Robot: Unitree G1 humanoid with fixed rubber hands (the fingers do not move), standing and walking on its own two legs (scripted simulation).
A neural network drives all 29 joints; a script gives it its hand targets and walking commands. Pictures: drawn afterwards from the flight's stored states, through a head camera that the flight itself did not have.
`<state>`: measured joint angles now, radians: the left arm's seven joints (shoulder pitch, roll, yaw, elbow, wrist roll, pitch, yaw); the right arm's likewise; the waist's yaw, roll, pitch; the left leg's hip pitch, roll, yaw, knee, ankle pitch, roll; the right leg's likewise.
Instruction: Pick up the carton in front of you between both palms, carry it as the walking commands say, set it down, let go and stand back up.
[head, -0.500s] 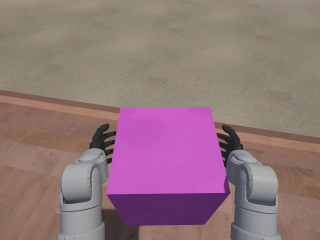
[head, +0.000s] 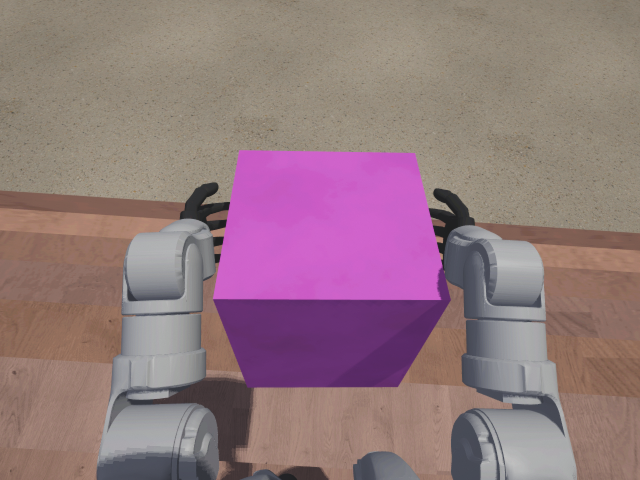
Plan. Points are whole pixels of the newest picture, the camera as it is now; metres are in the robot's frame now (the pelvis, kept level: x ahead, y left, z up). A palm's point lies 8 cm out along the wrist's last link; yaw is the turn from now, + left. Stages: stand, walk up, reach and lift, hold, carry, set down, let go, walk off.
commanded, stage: carry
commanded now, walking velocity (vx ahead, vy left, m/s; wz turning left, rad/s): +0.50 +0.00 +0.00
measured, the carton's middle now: (325, 278) +0.37 -0.02 +0.01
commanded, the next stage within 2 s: none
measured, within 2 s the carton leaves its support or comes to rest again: neither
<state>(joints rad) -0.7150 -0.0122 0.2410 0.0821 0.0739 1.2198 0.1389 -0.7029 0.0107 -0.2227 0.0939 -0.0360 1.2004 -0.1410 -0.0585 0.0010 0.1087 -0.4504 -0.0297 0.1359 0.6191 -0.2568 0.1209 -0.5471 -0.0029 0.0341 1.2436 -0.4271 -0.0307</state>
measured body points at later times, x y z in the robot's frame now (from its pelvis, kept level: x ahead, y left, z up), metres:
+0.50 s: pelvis +0.33 -0.07 -0.20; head +0.29 -0.09 +0.25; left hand +0.67 +0.13 -0.03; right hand +0.72 -0.17 -0.03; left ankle +0.22 +0.07 -0.69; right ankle +0.34 -0.09 -0.90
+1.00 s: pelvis +0.65 -0.09 -0.39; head +0.67 -0.13 +0.06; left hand +1.03 +0.00 -0.30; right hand +0.98 -0.30 -0.31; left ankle +0.63 -0.04 -1.08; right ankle +0.66 -0.20 -1.01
